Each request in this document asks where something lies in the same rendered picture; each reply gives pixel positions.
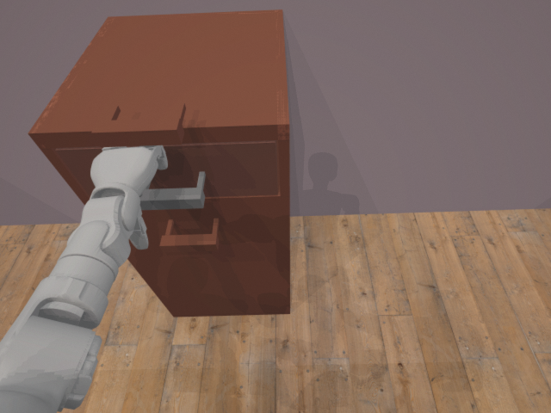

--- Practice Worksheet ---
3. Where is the handle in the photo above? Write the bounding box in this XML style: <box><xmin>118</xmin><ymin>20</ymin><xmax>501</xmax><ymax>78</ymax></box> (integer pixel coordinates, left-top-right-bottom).
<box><xmin>92</xmin><ymin>118</ymin><xmax>184</xmax><ymax>147</ymax></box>
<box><xmin>159</xmin><ymin>234</ymin><xmax>219</xmax><ymax>252</ymax></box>
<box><xmin>139</xmin><ymin>171</ymin><xmax>206</xmax><ymax>210</ymax></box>

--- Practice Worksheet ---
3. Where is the left robot forearm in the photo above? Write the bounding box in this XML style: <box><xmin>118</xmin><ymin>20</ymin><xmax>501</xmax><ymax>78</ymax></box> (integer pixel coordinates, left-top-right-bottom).
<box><xmin>0</xmin><ymin>182</ymin><xmax>140</xmax><ymax>365</ymax></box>

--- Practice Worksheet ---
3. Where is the cabinet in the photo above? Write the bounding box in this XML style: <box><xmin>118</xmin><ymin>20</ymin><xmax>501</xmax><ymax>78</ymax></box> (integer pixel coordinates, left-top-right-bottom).
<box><xmin>28</xmin><ymin>9</ymin><xmax>290</xmax><ymax>317</ymax></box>

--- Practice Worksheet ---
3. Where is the drawer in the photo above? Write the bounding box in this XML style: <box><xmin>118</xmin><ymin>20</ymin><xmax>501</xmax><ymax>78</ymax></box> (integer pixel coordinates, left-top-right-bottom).
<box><xmin>55</xmin><ymin>140</ymin><xmax>278</xmax><ymax>197</ymax></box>

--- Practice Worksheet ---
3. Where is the left robot hand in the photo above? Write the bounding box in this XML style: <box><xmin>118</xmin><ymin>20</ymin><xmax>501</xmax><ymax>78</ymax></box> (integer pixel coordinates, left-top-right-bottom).
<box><xmin>90</xmin><ymin>145</ymin><xmax>168</xmax><ymax>250</ymax></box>

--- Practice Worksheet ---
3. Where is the robot left upper arm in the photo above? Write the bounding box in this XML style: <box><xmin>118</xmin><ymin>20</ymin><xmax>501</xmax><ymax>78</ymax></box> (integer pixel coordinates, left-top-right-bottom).
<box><xmin>0</xmin><ymin>316</ymin><xmax>102</xmax><ymax>413</ymax></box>

